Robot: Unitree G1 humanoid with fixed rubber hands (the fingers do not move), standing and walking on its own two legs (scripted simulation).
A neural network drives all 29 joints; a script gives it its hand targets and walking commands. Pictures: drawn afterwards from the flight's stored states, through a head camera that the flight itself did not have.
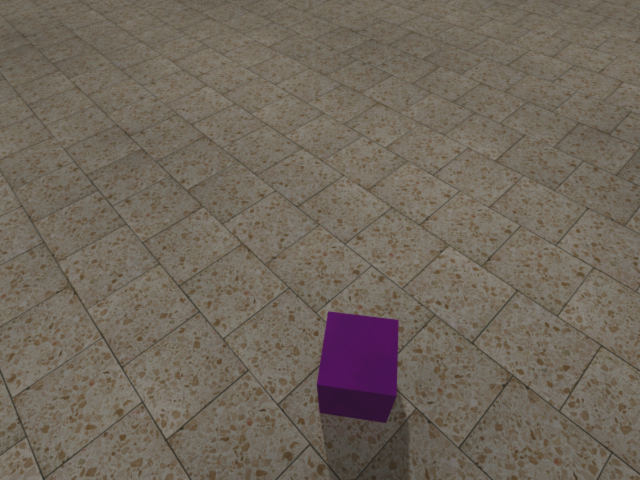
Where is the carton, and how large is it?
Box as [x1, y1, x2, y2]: [317, 311, 398, 422]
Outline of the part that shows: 328,311 317,380 320,412 385,422 396,395 398,320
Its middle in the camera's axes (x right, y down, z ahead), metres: +0.11 +0.38 +1.13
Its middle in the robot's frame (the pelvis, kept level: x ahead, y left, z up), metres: +0.51 -0.05 -0.64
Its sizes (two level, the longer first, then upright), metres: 0.210 0.200 0.250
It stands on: the floor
